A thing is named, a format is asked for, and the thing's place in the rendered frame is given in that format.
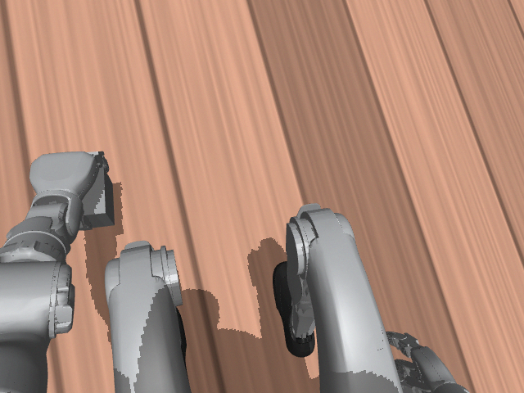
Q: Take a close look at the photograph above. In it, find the left robot foot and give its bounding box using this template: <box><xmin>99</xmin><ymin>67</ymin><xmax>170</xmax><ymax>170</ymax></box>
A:
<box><xmin>176</xmin><ymin>307</ymin><xmax>188</xmax><ymax>378</ymax></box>

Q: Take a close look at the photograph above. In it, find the left robot hand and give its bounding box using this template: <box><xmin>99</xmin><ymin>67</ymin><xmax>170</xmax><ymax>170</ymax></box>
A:
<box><xmin>29</xmin><ymin>151</ymin><xmax>109</xmax><ymax>231</ymax></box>

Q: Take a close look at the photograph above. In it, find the left robot arm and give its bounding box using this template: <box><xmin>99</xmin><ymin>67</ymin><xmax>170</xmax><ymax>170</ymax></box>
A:
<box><xmin>0</xmin><ymin>190</ymin><xmax>84</xmax><ymax>393</ymax></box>

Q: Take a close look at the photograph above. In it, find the right robot hand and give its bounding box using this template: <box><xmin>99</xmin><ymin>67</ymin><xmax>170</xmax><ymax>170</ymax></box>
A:
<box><xmin>386</xmin><ymin>332</ymin><xmax>457</xmax><ymax>393</ymax></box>

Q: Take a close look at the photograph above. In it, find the small box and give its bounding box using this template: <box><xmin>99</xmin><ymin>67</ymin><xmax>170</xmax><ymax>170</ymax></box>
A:
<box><xmin>82</xmin><ymin>167</ymin><xmax>115</xmax><ymax>228</ymax></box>

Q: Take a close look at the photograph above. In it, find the right robot foot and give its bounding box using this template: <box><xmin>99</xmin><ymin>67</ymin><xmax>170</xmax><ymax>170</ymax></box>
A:
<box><xmin>273</xmin><ymin>261</ymin><xmax>315</xmax><ymax>358</ymax></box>

